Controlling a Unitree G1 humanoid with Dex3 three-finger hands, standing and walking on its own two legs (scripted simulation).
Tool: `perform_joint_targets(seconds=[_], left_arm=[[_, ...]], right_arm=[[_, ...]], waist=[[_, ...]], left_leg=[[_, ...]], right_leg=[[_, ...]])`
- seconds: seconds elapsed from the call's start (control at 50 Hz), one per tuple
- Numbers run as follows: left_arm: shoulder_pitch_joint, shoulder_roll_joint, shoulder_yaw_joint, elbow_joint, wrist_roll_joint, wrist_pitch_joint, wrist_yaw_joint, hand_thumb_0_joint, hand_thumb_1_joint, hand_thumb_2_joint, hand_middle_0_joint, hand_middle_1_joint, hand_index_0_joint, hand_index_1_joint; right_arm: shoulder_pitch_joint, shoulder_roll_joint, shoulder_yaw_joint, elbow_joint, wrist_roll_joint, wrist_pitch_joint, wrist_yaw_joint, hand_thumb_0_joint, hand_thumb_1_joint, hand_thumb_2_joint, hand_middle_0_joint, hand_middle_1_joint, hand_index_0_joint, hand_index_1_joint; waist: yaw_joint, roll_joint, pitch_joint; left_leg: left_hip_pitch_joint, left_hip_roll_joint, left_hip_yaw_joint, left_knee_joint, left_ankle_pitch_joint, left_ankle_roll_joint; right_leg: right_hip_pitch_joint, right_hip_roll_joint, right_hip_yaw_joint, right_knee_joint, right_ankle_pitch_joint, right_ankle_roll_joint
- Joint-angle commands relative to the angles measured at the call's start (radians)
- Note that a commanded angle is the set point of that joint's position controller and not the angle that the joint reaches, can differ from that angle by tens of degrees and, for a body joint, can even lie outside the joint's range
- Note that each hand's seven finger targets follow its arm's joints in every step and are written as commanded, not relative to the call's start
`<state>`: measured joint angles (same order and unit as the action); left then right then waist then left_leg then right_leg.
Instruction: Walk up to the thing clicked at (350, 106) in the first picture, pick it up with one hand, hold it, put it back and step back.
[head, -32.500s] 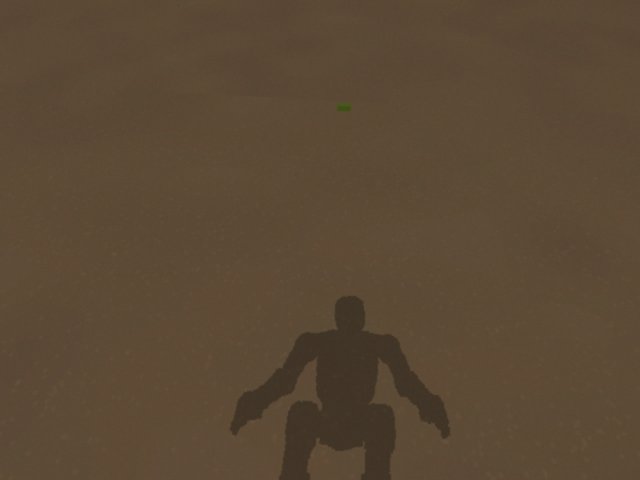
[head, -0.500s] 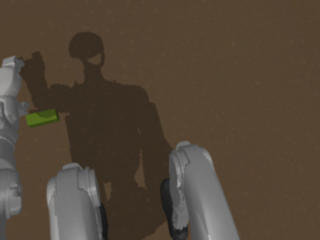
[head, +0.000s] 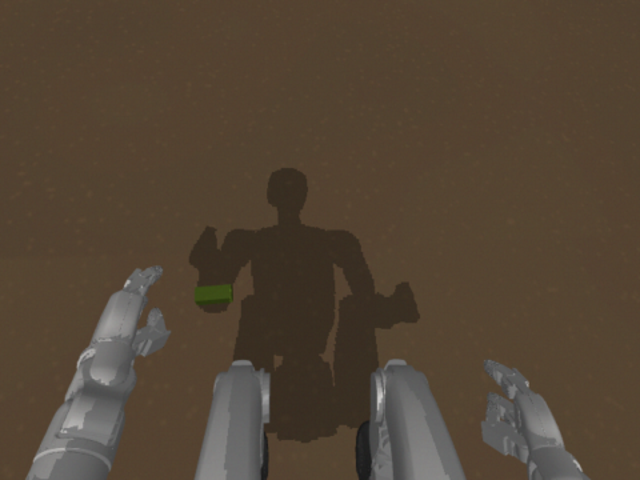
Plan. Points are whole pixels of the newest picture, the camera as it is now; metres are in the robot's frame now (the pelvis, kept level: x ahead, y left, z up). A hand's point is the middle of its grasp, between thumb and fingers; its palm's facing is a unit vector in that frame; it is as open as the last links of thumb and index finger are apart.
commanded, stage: home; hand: left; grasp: from above
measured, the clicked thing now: (214, 294) +0.50 +0.24 -0.51
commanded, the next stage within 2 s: none
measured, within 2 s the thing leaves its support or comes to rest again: neither
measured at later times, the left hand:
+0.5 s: hand (111, 367) +0.25 +0.19 +0.10, palm faces +0.10 -0.97 -0.21, open 7.4 cm
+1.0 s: hand (73, 413) +0.22 +0.19 +0.14, palm faces +0.12 -0.97 -0.19, open 7.4 cm
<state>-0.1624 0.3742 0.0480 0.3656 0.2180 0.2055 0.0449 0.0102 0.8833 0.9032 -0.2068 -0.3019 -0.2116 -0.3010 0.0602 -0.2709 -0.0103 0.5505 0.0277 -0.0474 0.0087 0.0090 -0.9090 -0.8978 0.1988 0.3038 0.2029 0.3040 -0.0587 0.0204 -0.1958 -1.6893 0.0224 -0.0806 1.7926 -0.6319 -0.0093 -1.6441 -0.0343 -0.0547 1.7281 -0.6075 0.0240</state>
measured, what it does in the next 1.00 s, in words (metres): rises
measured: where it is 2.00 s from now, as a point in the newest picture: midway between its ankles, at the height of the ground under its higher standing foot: outside the picture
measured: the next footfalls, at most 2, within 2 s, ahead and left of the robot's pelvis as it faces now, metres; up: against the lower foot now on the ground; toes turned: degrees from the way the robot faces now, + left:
none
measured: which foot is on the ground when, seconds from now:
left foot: down 0.00-1.00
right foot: down 0.00-1.00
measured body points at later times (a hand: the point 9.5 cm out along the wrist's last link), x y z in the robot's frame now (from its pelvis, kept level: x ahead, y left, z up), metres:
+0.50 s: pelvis +0.06 +0.00 +0.17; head +0.11 +0.01 +0.61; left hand +0.24 +0.24 +0.12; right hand +0.22 -0.24 +0.09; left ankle +0.07 +0.12 -0.49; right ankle +0.08 -0.14 -0.49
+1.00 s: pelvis +0.07 +0.00 +0.19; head +0.09 +0.01 +0.64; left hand +0.21 +0.24 +0.16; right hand +0.26 -0.23 +0.13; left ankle +0.07 +0.12 -0.49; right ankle +0.08 -0.14 -0.49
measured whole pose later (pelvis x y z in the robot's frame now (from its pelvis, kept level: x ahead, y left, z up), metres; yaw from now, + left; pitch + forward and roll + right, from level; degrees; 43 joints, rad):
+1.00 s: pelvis +0.07 +0.00 +0.19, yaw +4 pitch +10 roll -3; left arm 0.50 0.22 0.03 -0.12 -0.05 0.45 0.02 0.01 0.90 0.90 -0.20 -0.30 -0.20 -0.29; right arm 0.27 -0.22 0.04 0.53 0.00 -0.24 -0.18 0.02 -0.90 -0.90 0.20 0.30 0.21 0.30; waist -0.03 0.04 -0.16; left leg -0.70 0.03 -0.06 1.01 -0.48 -0.01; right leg -0.65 -0.03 -0.07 0.94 -0.46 0.02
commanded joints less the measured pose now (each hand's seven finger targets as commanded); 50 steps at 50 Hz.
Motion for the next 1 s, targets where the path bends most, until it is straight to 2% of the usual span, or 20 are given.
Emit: perform_joint_targets(seconds=[0.0,0.06,0.12,0.14,0.2,0.22,0.28,0.34,0.4,0.5,0.52,0.64,0.7,0.74,0.8,0.82,0.84,0.88,0.94,0.98], left_arm=[[-0.081,0.125,0.069,-0.280,-0.113,0.019,0.032,0.000,0.900,0.900,-0.200,-0.299,-0.200,-0.299],[0.010,0.085,0.059,-0.332,-0.166,0.057,0.039,0.000,0.900,0.900,-0.200,-0.300,-0.200,-0.300],[0.103,0.058,0.081,-0.362,-0.212,0.094,0.051,0.000,0.900,0.900,-0.200,-0.300,-0.200,-0.300],[0.116,0.040,0.075,-0.362,-0.225,0.104,0.051,0.000,0.900,0.900,-0.200,-0.300,-0.200,-0.300],[0.190,0.025,0.091,-0.402,-0.254,0.125,0.050,0.000,0.900,0.900,-0.200,-0.300,-0.200,-0.300],[0.237,0.004,0.079,-0.409,-0.260,0.132,0.048,0.000,0.900,0.900,-0.200,-0.300,-0.200,-0.300],[0.320,-0.014,0.081,-0.445,-0.275,0.149,0.045,0.000,0.900,0.900,-0.200,-0.300,-0.200,-0.300],[0.424,-0.034,0.068,-0.498,-0.279,0.163,0.041,0.000,0.900,0.900,-0.200,-0.300,-0.200,-0.300],[0.500,-0.044,0.057,-0.554,-0.282,0.178,0.038,0.000,0.900,0.900,-0.200,-0.301,-0.200,-0.301],[0.618,-0.056,0.054,-0.646,-0.285,0.196,0.028,0.000,0.900,0.900,-0.200,-0.301,-0.200,-0.301],[0.627,-0.067,0.036,-0.651,-0.285,0.199,0.022,0.000,0.900,0.900,-0.200,-0.301,-0.200,-0.301],[0.666,-0.065,0.034,-0.682,-0.280,0.213,-0.003,0.000,0.900,0.900,-0.200,-0.301,-0.200,-0.300],[0.629,-0.062,0.035,-0.680,-0.278,0.210,-0.016,0.000,0.900,0.900,-0.200,-0.300,-0.200,-0.300],[0.623,-0.058,0.038,-0.673,-0.277,0.204,-0.020,0.000,0.900,0.900,-0.200,-0.300,-0.200,-0.300],[0.628,-0.055,0.042,-0.684,-0.269,0.199,-0.024,0.000,0.900,0.900,-0.200,-0.300,-0.200,-0.299],[0.624,-0.055,0.039,-0.692,-0.267,0.194,-0.023,0.000,0.900,0.900,-0.200,-0.300,-0.200,-0.300],[0.629,-0.045,0.051,-0.689,-0.267,0.193,-0.021,0.000,0.900,0.900,-0.200,-0.300,-0.200,-0.299],[0.628,-0.047,0.046,-0.678,-0.262,0.193,-0.020,0.000,0.900,0.900,-0.200,-0.300,-0.200,-0.299],[0.637,-0.047,0.047,-0.681,-0.263,0.192,-0.018,0.000,0.900,0.900,-0.200,-0.299,-0.200,-0.299],[0.623,-0.048,0.043,-0.684,-0.261,0.192,-0.016,0.000,0.900,0.900,-0.200,-0.299,-0.200,-0.299]], right_arm=[[0.064,-0.138,-0.049,-0.110,0.012,-0.061,-0.052,0.000,-0.900,-0.900,0.200,0.300,0.200,0.300],[0.072,-0.118,-0.035,-0.117,0.017,-0.076,-0.075,0.000,-0.901,-0.900,0.200,0.299,0.200,0.299],[0.094,-0.096,-0.017,-0.119,0.018,-0.090,-0.100,0.000,-0.901,-0.900,0.200,0.299,0.200,0.299],[0.100,-0.093,-0.010,-0.113,0.019,-0.095,-0.108,0.000,-0.901,-0.899,0.200,0.299,0.200,0.299],[0.111,-0.082,0.000,-0.121,0.018,-0.115,-0.136,0.000,-0.901,-0.899,0.200,0.299,0.200,0.299],[0.119,-0.076,0.003,-0.124,0.017,-0.122,-0.144,0.000,-0.901,-0.899,0.200,0.299,0.200,0.299],[0.140,-0.071,0.008,-0.132,0.014,-0.141,-0.166,0.000,-0.901,-0.899,0.200,0.299,0.200,0.299],[0.163,-0.064,0.009,-0.148,0.009,-0.156,-0.181,0.000,-0.901,-0.899,0.200,0.299,0.200,0.299],[0.178,-0.058,0.009,-0.165,0.004,-0.166,-0.191,0.000,-0.901,-0.899,0.199,0.299,0.199,0.299],[0.182,-0.052,0.008,-0.186,-0.001,-0.188,-0.205,0.000,-0.902,-0.899,0.199,0.299,0.199,0.299],[0.188,-0.054,0.007,-0.183,-0.002,-0.193,-0.206,0.000,-0.902,-0.899,0.199,0.299,0.199,0.299],[0.178,-0.064,0.001,-0.190,-0.011,-0.220,-0.210,0.000,-0.901,-0.899,0.199,0.299,0.199,0.299],[0.174,-0.069,-0.004,-0.182,-0.016,-0.232,-0.209,0.000,-0.901,-0.899,0.200,0.299,0.200,0.299],[0.172,-0.071,-0.005,-0.181,-0.018,-0.238,-0.208,0.000,-0.901,-0.900,0.200,0.299,0.200,0.299],[0.168,-0.073,-0.008,-0.177,-0.020,-0.248,-0.206,0.000,-0.900,-0.900,0.200,0.299,0.200,0.299],[0.169,-0.072,-0.007,-0.173,-0.022,-0.249,-0.206,0.000,-0.901,-0.900,0.200,0.299,0.200,0.299],[0.164,-0.072,-0.008,-0.175,-0.022,-0.249,-0.205,0.000,-0.900,-0.900,0.200,0.299,0.200,0.299],[0.164,-0.070,-0.006,-0.175,-0.025,-0.251,-0.205,0.000,-0.900,-0.900,0.200,0.299,0.200,0.299],[0.159,-0.070,-0.004,-0.168,-0.023,-0.251,-0.206,0.000,-0.900,-0.900,0.200,0.300,0.200,0.300],[0.154,-0.072,-0.003,-0.170,-0.024,-0.253,-0.206,0.000,-0.900,-0.900,0.200,0.300,0.200,0.299]], waist=[[-0.028,0.110,-0.430],[-0.031,0.099,-0.416],[-0.025,0.074,-0.390],[-0.032,0.067,-0.370],[-0.017,0.066,-0.345],[-0.021,0.069,-0.323],[-0.020,0.067,-0.276],[-0.008,0.065,-0.251],[-0.001,0.060,-0.181],[0.011,0.049,-0.119],[0.001,0.042,-0.113],[0.007,0.018,-0.029],[-0.005,0.014,-0.012],[0.000,-0.002,-0.006],[0.012,0.033,-0.024],[0.008,0.044,-0.044],[0.017,0.037,-0.042],[0.009,0.026,-0.048],[0.019,0.039,-0.048],[0.014,0.035,-0.025]], left_leg=[[0.506,-0.006,-0.012,-0.410,-0.035,0.028],[0.594,-0.006,-0.008,-0.463,0.053,0.025],[0.661,-0.008,0.001,-0.523,0.135,0.027],[0.682,-0.006,-0.002,-0.550,0.154,0.026],[0.755,-0.007,0.007,-0.610,0.202,0.026],[0.782,-0.007,0.007,-0.635,0.225,0.024],[0.849,-0.008,0.010,-0.705,0.254,0.022],[0.924,-0.014,0.022,-0.760,0.332,0.020],[0.975,-0.015,0.025,-0.832,0.339,0.018],[1.035,-0.017,0.031,-0.893,0.377,0.019],[1.049,-0.017,0.031,-0.903,0.385,0.019],[1.063,-0.019,0.033,-0.949,0.350,0.022],[1.072,-0.018,0.034,-0.954,0.336,0.022],[1.064,-0.024,0.041,-0.945,0.330,0.025],[1.082,-0.024,0.044,-0.951,0.344,0.020],[1.095,-0.023,0.039,-0.951,0.356,0.017],[1.088,-0.022,0.038,-0.950,0.364,0.017],[1.087,-0.027,0.043,-0.941,0.358,0.021],[1.088,-0.026,0.044,-0.950,0.338,0.020],[1.083,-0.023,0.037,-0.961,0.310,0.021]], right_leg=[[0.370,0.034,0.019,-0.355,0.026,-0.044],[0.460,0.036,0.019,-0.420,0.094,-0.043],[0.575,0.038,0.022,-0.502,0.158,-0.041],[0.600,0.037,0.021,-0.522,0.174,-0.041],[0.692,0.040,0.022,-0.592,0.212,-0.040],[0.717,0.040,0.019,-0.613,0.230,-0.040],[0.797,0.042,0.013,-0.687,0.259,-0.036],[0.878,0.047,0.005,-0.747,0.322,-0.033],[0.943,0.051,-0.004,-0.819,0.330,-0.029],[1.012,0.057,-0.016,-0.886,0.355,-0.029],[1.014,0.059,-0.019,-0.894,0.358,-0.030],[1.027,0.058,-0.032,-0.935,0.319,-0.024],[1.024,0.056,-0.030,-0.942,0.305,-0.022],[1.032,0.050,-0.025,-0.949,0.305,-0.018],[1.040,0.049,-0.024,-0.937,0.316,-0.022],[1.042,0.051,-0.026,-0.931,0.323,-0.024],[1.052,0.051,-0.027,-0.933,0.330,-0.023],[1.060,0.049,-0.020,-0.938,0.334,-0.020],[1.056,0.048,-0.018,-0.941,0.315,-0.022],[1.048,0.050,-0.024,-0.945,0.291,-0.021]])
